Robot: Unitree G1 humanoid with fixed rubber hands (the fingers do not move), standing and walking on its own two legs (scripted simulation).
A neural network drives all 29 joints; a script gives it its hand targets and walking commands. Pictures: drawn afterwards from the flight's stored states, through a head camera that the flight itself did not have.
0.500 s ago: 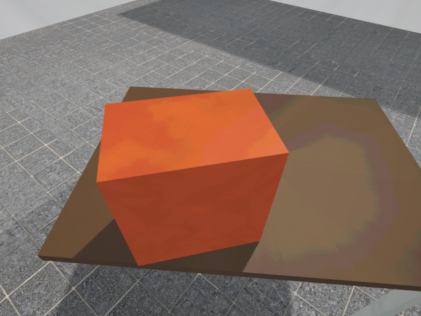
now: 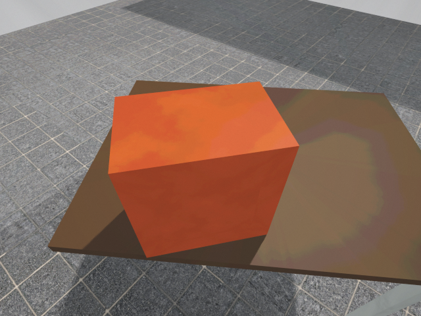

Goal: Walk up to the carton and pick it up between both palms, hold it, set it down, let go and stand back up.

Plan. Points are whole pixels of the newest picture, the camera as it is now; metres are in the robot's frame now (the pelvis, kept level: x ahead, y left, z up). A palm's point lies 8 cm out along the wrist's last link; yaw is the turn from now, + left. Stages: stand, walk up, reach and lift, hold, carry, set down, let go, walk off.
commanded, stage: walk up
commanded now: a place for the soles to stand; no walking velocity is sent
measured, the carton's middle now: (200, 174) +0.40 +0.04 +0.05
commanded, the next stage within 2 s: none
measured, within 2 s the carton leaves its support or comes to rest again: neither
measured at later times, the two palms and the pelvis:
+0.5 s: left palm out of the picture +0.02 +0.46 -0.11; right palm out of the picture +0.05 -0.19 -0.09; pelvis -0.01 +0.13 +0.01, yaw +0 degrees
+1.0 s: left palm out of the picture +0.07 +0.36 -0.10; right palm out of the picture +0.04 -0.24 -0.12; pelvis -0.01 +0.06 +0.00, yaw -3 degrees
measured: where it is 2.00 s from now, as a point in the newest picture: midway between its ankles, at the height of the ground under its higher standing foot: outside the picture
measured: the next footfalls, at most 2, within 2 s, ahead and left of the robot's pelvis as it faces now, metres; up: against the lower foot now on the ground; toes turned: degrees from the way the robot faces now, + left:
left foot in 0.20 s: +0.05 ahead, +0.19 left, +0.00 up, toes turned -3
right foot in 0.84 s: +0.06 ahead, -0.02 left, +0.00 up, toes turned +0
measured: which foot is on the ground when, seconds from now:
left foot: up 0.00-0.18, down 0.20-1.00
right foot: down 0.00-0.22, up 0.24-0.82, down 0.84-1.00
